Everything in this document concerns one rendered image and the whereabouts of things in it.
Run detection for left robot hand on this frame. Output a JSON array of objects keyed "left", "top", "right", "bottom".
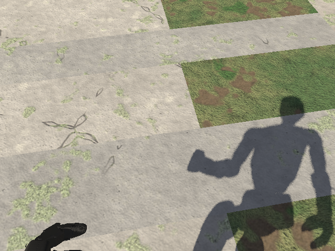
[{"left": 25, "top": 223, "right": 87, "bottom": 251}]

